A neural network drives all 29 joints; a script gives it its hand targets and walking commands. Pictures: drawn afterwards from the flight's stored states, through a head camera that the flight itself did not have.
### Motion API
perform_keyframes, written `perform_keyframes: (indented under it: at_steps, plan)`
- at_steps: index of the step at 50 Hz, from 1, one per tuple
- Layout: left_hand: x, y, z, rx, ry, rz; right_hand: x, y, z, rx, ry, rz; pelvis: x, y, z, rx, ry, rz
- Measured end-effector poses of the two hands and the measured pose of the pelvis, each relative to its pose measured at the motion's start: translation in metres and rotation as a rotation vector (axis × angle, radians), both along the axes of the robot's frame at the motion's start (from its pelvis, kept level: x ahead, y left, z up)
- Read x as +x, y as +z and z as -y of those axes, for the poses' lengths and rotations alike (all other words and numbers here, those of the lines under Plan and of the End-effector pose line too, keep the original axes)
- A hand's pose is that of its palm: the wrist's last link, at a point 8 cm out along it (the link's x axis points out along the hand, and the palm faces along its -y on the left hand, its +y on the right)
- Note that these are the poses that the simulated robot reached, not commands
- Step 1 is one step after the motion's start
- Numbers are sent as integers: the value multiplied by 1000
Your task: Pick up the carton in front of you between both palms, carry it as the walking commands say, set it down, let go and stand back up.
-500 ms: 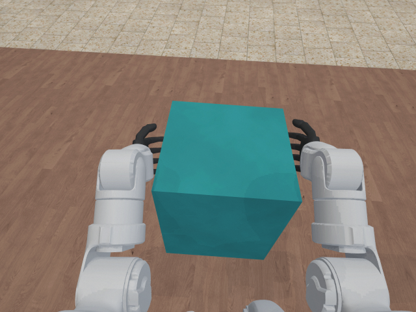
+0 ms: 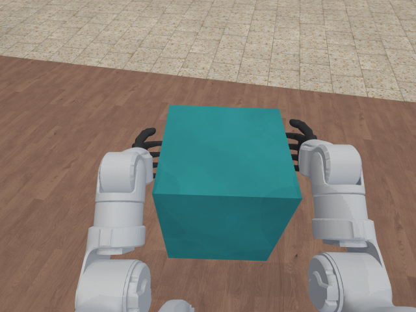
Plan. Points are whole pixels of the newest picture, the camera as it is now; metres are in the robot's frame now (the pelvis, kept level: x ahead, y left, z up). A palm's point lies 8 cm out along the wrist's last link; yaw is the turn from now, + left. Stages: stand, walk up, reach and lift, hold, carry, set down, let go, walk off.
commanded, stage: carry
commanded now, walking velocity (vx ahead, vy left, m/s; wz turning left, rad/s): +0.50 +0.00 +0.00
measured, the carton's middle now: (220, 187) +0.36 +0.01 +0.03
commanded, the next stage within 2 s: none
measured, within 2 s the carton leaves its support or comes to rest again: neither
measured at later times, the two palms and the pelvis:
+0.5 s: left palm (167, 84) +0.65 +0.16 +0.06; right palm (282, 87) +0.63 -0.14 +0.06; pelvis +0.28 +0.03 -0.04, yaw -2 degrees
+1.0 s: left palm (185, 40) +0.92 +0.13 +0.04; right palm (275, 36) +0.93 -0.17 +0.04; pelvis +0.56 -0.02 -0.08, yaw +0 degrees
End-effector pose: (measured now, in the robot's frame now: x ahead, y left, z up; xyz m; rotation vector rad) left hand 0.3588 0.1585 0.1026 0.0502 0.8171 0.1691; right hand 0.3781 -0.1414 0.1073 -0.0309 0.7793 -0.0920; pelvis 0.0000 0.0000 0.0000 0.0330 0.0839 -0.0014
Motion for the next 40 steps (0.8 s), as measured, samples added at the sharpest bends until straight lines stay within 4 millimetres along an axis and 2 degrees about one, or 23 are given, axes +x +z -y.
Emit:
perform_keyframes:
  at_steps: [7, 14, 18, 20, 24, 27, 34, 40]
  plan:
    - [70, 5, -4, 0, 30, 22, 71, -3, -4, 36, -5, 19, 69, 6, 1, 8, -2, -13]
    - [164, 17, -10, -7, 13, 97, 159, 10, -9, 38, -27, 94, 156, -5, -9, -18, -18, -19]
    - [224, 1, -15, -17, -20, 111, 211, 1, -15, 6, -44, 108, 218, -33, -19, -57, -34, 7]
    - [251, -13, -13, -24, -48, 94, 229, -12, -12, -24, -56, 91, 239, -42, -21, -37, -28, 8]
    - [286, -42, 0, -14, -107, -15, 249, -43, 0, -26, -102, -19, 275, -40, -30, -51, -28, 12]
    - [313, -53, 8, -13, -134, -49, 269, -52, 7, -31, -125, -53, 301, -36, -34, -60, -34, 10]
    - [389, -51, 15, -43, -118, 9, 348, -43, 15, -14, -146, 6, 370, -32, -28, -66, -28, -5]
    - [467, -35, 25, -48, -88, 106, 433, -28, 25, -6, -123, 102, 448, -47, -11, -41, -11, -14]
